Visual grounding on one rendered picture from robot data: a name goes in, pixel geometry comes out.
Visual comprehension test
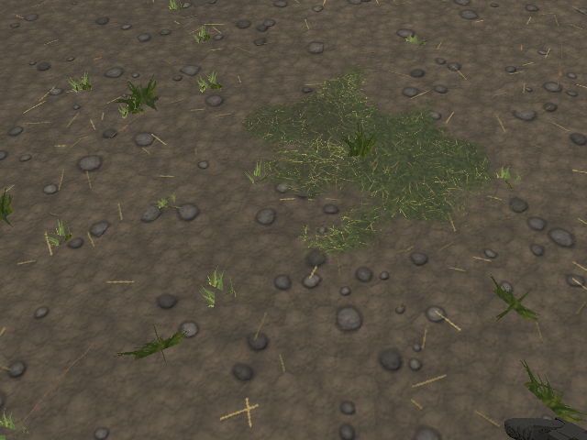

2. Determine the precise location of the right robot hand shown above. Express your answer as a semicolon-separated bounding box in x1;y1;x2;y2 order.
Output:
504;417;587;440

